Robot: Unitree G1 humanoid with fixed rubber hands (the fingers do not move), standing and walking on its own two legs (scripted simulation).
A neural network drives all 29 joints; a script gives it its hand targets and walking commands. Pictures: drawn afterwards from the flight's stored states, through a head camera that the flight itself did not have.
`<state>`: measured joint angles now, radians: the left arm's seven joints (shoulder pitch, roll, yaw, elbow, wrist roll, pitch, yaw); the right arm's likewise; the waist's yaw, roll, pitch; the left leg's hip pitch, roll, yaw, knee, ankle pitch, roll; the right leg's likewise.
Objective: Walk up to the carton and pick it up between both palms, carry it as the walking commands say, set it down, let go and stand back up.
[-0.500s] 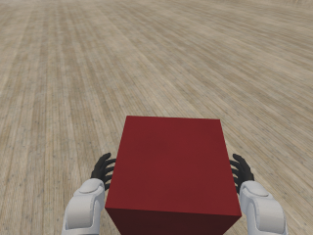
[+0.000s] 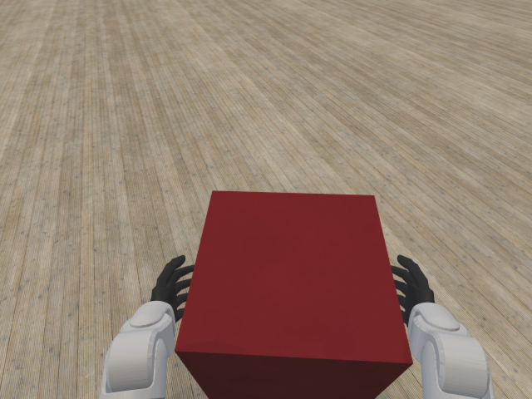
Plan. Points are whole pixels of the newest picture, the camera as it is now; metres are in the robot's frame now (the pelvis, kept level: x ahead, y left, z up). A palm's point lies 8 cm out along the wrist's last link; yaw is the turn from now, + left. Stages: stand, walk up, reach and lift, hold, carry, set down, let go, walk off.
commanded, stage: carry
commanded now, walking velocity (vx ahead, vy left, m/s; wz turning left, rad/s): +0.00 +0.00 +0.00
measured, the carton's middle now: (288, 303) +0.30 -0.01 -0.02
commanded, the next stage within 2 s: none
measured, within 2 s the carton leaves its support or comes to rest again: neither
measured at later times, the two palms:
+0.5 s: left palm (164, 303) +0.26 +0.18 +0.05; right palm (407, 307) +0.26 -0.18 +0.05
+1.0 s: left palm (163, 305) +0.25 +0.18 +0.05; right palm (410, 311) +0.25 -0.18 +0.05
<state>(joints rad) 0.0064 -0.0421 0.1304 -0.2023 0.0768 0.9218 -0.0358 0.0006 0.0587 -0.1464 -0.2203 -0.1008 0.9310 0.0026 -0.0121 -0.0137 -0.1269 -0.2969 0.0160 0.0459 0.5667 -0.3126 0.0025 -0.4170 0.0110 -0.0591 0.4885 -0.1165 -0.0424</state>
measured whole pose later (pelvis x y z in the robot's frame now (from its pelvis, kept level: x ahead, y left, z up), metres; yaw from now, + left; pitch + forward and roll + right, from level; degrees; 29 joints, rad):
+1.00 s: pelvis +0.00 +0.01 +0.00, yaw +0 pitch +1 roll +0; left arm -0.04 -0.05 0.14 -0.13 0.11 0.93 -0.05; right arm -0.04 0.06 -0.16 -0.15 -0.12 0.94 0.01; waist -0.02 0.00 -0.11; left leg -0.28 0.00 0.06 0.58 -0.33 0.02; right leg -0.41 0.00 -0.05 0.52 -0.14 -0.03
